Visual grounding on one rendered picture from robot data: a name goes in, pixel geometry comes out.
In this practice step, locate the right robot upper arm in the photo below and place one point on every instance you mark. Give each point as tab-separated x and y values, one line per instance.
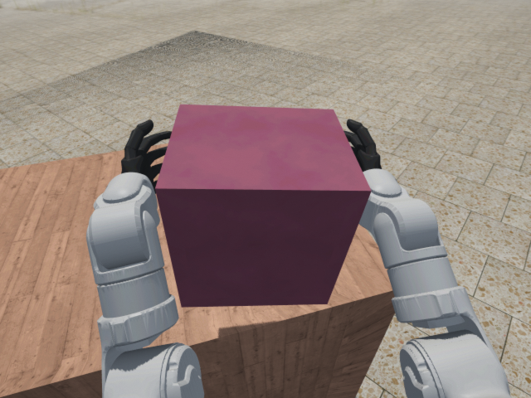
451	365

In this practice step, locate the carton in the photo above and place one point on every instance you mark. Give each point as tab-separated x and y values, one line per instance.
259	204

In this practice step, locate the right robot forearm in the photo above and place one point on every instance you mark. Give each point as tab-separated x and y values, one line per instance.
425	289

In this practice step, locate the left robot forearm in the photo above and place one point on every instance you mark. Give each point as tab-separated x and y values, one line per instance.
127	263

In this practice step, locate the left robot upper arm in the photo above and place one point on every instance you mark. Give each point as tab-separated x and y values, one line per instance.
166	371

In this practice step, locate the robot right hand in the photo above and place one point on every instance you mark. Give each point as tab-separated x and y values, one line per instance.
364	147

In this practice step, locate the pedestal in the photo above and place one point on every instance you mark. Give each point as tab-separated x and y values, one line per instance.
49	304

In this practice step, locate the robot left hand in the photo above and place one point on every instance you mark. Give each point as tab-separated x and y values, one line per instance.
136	155

